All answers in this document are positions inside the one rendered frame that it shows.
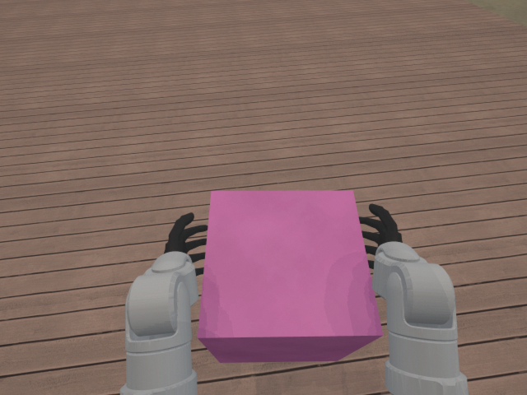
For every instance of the robot right hand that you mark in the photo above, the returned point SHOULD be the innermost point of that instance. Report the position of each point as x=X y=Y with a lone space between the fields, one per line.
x=386 y=226

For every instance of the robot right forearm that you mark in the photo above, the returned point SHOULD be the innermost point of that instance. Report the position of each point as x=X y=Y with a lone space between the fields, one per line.
x=422 y=324

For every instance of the carton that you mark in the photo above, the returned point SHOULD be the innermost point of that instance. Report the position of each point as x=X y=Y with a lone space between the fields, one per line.
x=286 y=278

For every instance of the robot left hand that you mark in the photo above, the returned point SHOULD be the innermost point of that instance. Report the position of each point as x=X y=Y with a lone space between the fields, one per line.
x=178 y=235

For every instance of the robot left forearm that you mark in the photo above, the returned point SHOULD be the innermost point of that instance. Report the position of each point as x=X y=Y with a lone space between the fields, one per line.
x=158 y=329

